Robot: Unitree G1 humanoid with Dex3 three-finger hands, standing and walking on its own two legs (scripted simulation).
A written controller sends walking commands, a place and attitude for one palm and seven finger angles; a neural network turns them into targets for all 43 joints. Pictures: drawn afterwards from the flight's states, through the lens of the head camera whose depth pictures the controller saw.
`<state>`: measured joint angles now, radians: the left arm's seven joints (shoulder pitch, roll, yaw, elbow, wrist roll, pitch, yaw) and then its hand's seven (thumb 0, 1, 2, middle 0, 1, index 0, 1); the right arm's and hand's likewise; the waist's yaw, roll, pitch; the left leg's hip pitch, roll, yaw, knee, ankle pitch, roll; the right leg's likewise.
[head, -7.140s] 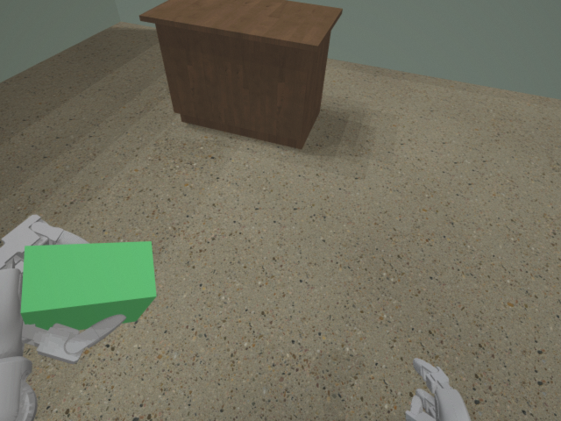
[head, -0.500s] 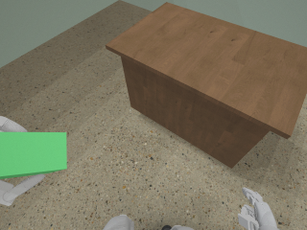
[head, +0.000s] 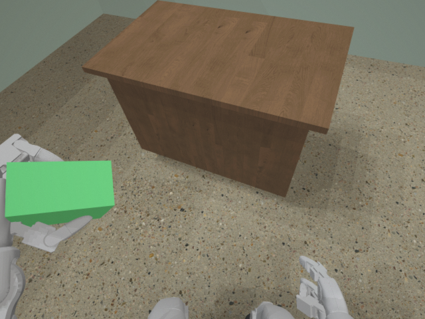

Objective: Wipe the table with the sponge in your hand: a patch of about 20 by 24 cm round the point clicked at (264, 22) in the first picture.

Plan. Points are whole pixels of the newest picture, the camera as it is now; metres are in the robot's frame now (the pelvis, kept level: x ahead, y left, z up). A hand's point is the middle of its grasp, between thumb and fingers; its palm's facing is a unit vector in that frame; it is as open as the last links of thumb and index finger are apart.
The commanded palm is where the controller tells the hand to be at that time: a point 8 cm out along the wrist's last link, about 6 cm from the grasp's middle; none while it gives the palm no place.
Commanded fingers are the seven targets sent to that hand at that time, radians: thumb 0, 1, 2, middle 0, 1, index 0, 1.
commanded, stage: turn to face it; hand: left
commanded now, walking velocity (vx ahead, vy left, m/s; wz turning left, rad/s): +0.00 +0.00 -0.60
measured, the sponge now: (76, 194) +0.25 +0.21 +0.16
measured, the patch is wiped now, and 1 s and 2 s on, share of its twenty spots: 0.00 0.00 0.00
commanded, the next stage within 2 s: take the last steps up to it in 1.12 s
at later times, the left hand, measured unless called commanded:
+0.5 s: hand (101, 242) +0.18 +0.15 +0.18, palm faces +0.14 -0.88 -0.45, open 10.4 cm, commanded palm +0.14 +0.20 +0.20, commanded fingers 0.00 0.10 1.30 -1.20 -1.60 -1.20 -1.60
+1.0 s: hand (245, 301) +0.13 -0.02 +0.20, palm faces -0.22 -0.79 -0.57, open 10.4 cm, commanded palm +0.11 +0.06 +0.20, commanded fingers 0.00 0.10 1.30 -1.20 -1.60 -1.20 -1.60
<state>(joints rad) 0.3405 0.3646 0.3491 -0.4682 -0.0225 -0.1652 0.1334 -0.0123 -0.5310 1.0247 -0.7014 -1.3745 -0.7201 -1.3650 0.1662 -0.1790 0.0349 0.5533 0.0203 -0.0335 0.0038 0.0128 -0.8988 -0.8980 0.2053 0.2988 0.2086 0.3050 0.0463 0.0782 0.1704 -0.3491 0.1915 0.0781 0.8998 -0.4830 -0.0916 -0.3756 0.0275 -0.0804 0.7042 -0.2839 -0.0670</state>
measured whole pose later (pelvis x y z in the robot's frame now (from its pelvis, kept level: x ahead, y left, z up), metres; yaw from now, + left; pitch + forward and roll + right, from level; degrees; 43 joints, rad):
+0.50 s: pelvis -0.09 -0.03 +0.01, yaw -15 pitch +0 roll +3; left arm 0.46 0.38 0.36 -0.51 -0.03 -0.17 0.12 -0.01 -0.53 1.02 -0.70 -1.38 -0.72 -1.37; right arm 0.17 -0.23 -0.03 0.51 0.00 0.05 -0.01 0.01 -0.91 -0.90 0.20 0.30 0.20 0.30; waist 0.02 -0.06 0.06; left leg -0.24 0.05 0.09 0.53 -0.28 -0.01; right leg -0.58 0.16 0.08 0.86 -0.28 0.01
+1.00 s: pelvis -0.17 -0.08 +0.02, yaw -34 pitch +1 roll +1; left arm 0.60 0.49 0.46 -0.70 -0.05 -0.25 0.14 -0.01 -0.53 1.02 -0.70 -1.38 -0.72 -1.37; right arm 0.13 -0.27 -0.05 0.54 0.02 0.02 0.00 0.02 -0.91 -0.90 0.20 0.30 0.20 0.30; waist -0.04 -0.04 0.14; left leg -0.39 0.02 0.05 0.80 -0.45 -0.07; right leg -0.39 0.10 0.08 0.52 -0.15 -0.07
